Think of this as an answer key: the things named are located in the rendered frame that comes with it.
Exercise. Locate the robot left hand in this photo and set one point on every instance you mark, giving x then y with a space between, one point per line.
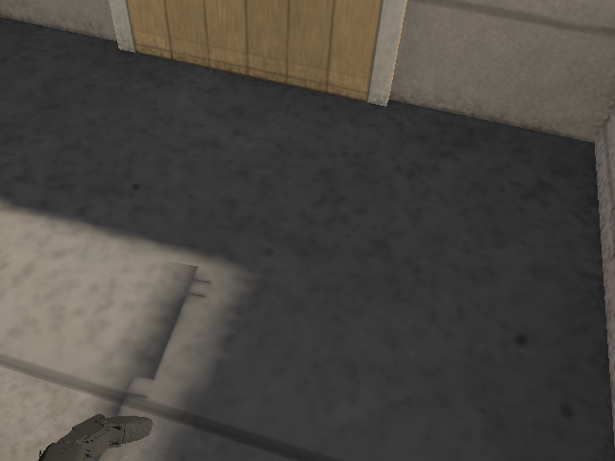
95 435

